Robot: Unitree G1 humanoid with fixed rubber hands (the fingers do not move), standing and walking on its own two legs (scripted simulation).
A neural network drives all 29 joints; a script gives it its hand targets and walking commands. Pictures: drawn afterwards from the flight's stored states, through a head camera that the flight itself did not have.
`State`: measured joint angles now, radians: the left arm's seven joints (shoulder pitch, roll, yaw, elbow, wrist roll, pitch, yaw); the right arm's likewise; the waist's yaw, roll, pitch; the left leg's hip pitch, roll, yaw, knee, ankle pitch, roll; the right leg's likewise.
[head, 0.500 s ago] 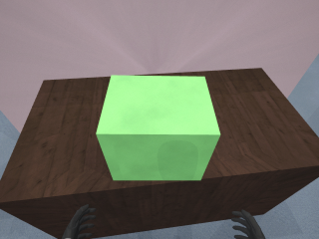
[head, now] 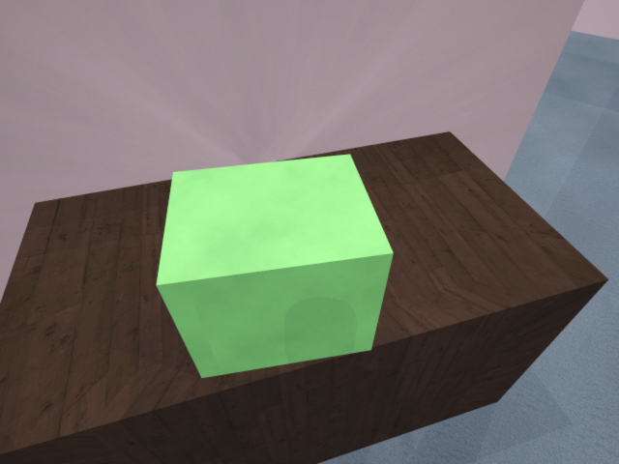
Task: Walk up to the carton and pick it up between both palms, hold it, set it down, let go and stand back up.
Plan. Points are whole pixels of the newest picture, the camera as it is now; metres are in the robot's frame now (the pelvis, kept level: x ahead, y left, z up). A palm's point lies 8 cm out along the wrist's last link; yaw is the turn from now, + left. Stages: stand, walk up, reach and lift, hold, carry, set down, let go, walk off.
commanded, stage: stand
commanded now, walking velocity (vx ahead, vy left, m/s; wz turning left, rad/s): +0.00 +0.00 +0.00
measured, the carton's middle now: (276, 265) +0.44 +0.07 +0.00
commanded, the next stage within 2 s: none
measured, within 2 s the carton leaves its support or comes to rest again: neither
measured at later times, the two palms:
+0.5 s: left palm out of the picture +0.05 +0.25 -0.13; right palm out of the picture -0.01 -0.23 -0.14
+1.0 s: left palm out of the picture +0.02 +0.24 -0.15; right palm out of the picture -0.04 -0.20 -0.14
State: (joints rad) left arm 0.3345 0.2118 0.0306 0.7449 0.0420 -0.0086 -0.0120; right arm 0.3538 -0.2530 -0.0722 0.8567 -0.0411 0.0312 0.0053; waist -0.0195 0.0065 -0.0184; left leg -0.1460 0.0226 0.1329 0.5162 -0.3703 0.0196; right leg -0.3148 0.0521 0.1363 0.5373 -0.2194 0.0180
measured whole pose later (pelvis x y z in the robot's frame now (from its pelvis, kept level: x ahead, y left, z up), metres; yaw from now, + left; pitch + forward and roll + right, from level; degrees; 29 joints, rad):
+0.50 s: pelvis +0.01 +0.02 +0.00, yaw -2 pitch -2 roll +0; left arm 0.32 0.18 0.03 0.93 0.02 0.02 0.04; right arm 0.35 -0.21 -0.05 1.00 -0.03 0.03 -0.03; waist -0.03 0.00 0.01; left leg -0.08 0.00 0.17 0.49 -0.39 0.05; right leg -0.28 0.04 0.18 0.56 -0.25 0.04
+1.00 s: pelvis +0.02 +0.02 +0.00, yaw -2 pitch -2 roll +0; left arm 0.30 0.13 0.01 1.10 0.01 0.03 0.05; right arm 0.36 -0.16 -0.04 1.11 -0.02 0.03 -0.04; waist -0.03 0.00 0.05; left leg -0.05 0.00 0.17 0.48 -0.40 0.05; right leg -0.25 0.04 0.18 0.56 -0.27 0.05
